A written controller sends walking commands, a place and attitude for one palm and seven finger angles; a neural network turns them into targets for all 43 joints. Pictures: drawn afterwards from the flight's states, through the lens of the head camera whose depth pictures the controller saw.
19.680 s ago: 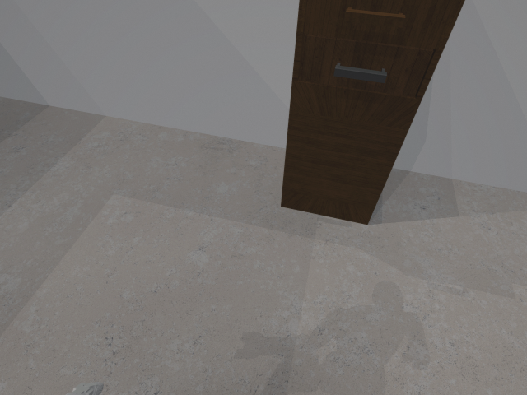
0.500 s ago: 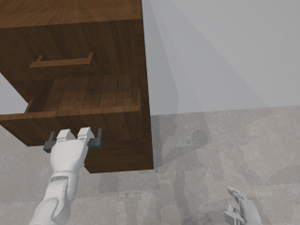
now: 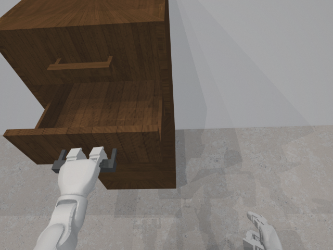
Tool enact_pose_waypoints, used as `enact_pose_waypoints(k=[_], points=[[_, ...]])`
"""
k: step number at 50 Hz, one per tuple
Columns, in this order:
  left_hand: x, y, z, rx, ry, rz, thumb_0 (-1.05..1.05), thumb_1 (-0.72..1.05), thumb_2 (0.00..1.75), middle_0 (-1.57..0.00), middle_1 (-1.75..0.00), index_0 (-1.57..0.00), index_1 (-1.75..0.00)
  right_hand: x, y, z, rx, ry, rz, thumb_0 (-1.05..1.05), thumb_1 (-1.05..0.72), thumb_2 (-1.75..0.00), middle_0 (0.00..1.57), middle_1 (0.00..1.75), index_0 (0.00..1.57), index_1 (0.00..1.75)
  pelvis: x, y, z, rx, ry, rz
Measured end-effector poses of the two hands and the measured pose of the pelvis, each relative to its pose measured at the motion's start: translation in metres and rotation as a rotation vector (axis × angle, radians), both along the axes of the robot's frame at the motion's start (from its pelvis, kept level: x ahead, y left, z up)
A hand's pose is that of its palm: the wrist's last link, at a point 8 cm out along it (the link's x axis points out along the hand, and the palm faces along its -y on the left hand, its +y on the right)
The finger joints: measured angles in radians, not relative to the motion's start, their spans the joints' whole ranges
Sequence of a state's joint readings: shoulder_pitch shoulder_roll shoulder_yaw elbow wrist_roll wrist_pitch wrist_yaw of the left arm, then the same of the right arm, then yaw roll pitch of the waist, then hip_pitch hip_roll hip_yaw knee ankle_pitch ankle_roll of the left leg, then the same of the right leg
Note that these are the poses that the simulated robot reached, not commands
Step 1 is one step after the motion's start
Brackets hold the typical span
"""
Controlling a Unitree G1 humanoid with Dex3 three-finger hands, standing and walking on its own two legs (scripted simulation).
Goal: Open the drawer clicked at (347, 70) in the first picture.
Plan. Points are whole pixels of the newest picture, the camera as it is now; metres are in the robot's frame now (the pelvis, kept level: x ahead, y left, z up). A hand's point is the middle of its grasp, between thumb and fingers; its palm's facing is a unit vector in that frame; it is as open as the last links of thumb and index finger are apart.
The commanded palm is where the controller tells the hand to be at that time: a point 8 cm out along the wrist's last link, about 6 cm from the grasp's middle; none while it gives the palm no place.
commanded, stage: pull the drawer open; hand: left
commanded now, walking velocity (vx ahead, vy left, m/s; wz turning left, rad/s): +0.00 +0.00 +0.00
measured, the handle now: (86, 159) +0.32 +0.25 +0.01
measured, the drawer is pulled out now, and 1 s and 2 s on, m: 0.19 0.30 0.30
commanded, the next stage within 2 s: open the thumb to release the handle in 0.72 s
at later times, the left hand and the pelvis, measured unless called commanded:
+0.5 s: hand (79, 223) +0.17 +0.22 +0.00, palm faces -0.01 -0.09 -1.00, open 6.0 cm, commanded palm +0.11 +0.23 +0.05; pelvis +0.00 +0.00 -0.01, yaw -1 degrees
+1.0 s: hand (70, 226) +0.16 +0.24 +0.00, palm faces +0.04 -0.07 -1.00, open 6.4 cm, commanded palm +0.13 +0.23 +0.05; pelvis +0.00 +0.00 -0.01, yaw +0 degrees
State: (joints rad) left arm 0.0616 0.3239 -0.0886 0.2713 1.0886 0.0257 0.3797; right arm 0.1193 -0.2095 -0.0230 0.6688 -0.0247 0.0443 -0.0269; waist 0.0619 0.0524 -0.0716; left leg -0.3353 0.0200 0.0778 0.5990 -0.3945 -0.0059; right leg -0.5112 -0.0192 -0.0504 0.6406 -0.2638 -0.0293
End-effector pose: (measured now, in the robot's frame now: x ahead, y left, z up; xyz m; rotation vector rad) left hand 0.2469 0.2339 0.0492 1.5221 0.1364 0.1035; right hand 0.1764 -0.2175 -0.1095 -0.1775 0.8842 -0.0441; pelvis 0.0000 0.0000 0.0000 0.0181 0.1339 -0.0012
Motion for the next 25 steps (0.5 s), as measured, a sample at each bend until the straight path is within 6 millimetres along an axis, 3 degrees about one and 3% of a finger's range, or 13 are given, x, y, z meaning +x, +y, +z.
enact_pose_waypoints(k=[6,11,17,25], points=[[-0.02,-0.002,0.0,-0.026,-0.004,0.007,0.01,0.67,0.76,-0.29,-1.33,-0.38,-1.3,-0.022,-0.023,0.003,-0.021,0.003,-0.058,0.01,-0.9,-0.9,0.21,0.3,0.21,0.3,-0.002,-0.001,-0.001,0.004,0.002,-0.025],[-0.045,-0.004,0.0,-0.03,-0.013,0.008,0.01,0.68,0.75,-0.29,-1.33,-0.38,-1.3,-0.027,-0.035,0.003,-0.052,0.01,-0.065,0.01,-0.9,-0.9,0.2,0.3,0.2,0.3,-0.002,0.0,-0.003,0.004,0.003,-0.029],[-0.071,-0.007,-0.001,-0.032,-0.019,0.013,0.01,0.68,0.76,-0.28,-1.33,-0.38,-1.31,-0.012,-0.03,0.004,-0.049,-0.018,-0.037,0.01,-0.9,-0.9,0.2,0.29,0.2,0.3,-0.002,0.002,-0.006,0.002,0.001,-0.026],[-0.096,-0.01,0.001,-0.046,-0.007,0.033,0.02,0.67,0.75,-0.28,-1.32,-0.38,-1.31,0.024,0.001,0.01,0.016,-0.11,0.05,0.01,-0.9,-0.9,0.2,0.29,0.2,0.3,0.001,0.002,-0.01,0.001,-0.002,-0.024]])
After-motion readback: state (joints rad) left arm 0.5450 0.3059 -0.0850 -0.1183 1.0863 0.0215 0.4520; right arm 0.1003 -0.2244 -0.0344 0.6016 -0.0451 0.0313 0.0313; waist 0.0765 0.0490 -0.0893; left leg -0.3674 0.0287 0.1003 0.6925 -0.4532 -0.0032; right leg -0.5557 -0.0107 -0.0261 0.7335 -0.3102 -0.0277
